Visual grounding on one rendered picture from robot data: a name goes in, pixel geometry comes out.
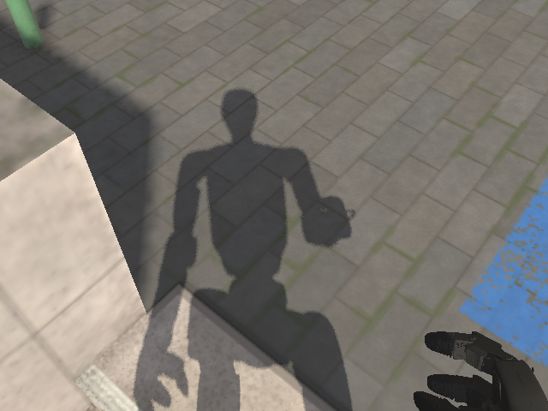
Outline right robot hand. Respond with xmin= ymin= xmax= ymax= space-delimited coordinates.
xmin=414 ymin=331 xmax=548 ymax=411

